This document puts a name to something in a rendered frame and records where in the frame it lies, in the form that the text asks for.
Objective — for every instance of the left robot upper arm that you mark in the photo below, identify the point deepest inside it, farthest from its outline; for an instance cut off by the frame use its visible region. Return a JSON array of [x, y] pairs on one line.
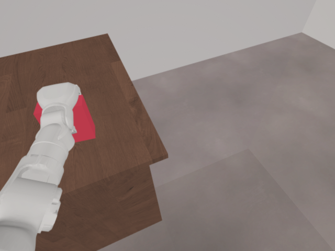
[[29, 207]]

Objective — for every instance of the table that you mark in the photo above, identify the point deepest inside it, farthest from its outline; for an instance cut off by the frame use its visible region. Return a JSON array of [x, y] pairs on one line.
[[107, 186]]

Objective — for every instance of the sponge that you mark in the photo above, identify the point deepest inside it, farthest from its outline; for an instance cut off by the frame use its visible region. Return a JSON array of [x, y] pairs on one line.
[[82, 119]]

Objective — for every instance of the robot left forearm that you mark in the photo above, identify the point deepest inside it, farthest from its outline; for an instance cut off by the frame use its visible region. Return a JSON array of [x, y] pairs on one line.
[[46, 157]]

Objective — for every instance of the left robot hand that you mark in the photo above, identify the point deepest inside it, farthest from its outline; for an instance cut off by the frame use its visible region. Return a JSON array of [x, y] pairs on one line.
[[66, 93]]

